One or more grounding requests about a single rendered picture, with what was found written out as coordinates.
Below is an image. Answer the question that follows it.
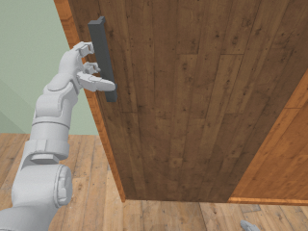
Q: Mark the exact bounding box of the handle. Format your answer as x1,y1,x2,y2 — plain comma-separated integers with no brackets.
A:
88,16,117,102

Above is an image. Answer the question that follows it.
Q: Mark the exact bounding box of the left robot hand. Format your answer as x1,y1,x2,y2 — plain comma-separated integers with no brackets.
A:
58,41,116,92

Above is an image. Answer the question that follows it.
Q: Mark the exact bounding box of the wardrobe door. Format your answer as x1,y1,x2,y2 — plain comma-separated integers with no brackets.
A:
230,68,308,200
67,0,308,203

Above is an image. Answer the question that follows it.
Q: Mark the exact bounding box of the left robot upper arm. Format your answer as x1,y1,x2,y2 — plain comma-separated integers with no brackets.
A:
0,164,73,231

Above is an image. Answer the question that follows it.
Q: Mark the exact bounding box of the robot left forearm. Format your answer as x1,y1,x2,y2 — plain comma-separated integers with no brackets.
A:
11,72,80,204

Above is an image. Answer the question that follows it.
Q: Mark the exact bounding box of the right robot hand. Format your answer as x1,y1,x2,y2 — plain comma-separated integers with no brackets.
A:
240,219,260,231

